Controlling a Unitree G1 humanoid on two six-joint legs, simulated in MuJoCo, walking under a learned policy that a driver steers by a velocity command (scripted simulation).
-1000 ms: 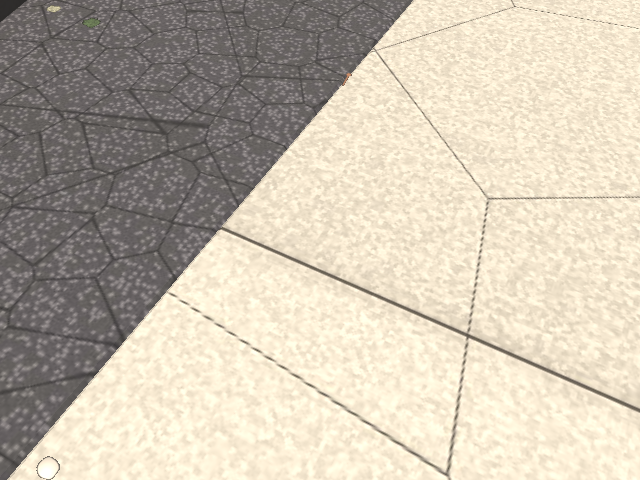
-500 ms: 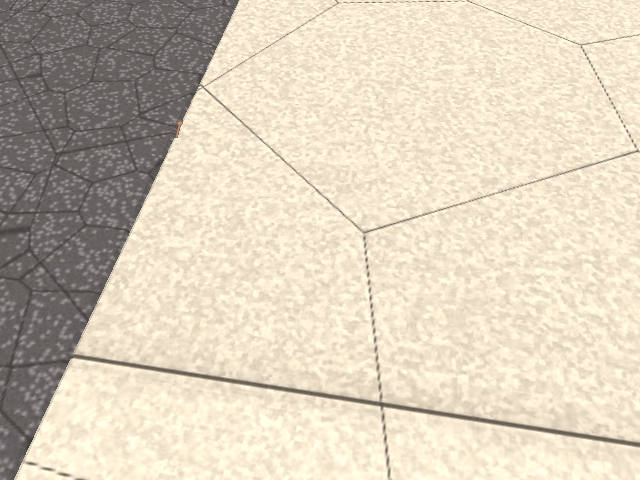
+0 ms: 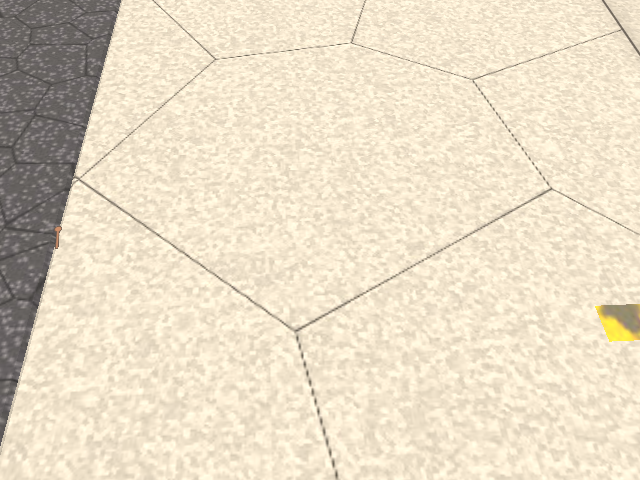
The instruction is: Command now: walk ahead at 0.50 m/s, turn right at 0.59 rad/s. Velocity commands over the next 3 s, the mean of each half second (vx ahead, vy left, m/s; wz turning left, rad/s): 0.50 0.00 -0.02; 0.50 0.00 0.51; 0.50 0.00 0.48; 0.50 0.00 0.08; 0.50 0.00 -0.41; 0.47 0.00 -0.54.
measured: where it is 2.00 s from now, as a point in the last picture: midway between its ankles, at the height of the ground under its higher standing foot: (243, 279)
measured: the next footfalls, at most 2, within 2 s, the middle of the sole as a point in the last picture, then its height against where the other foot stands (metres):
right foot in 0.38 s outside the picture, level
left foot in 0.90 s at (280, 427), level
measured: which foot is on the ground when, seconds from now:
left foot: down 0.00-0.38, up 0.40-0.88, down 0.90-1.00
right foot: up 0.00-0.36, down 0.38-0.90, up 0.92-1.00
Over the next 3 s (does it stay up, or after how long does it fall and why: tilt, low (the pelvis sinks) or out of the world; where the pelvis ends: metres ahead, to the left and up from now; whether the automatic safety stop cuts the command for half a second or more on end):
stays up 1.45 0.50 0.00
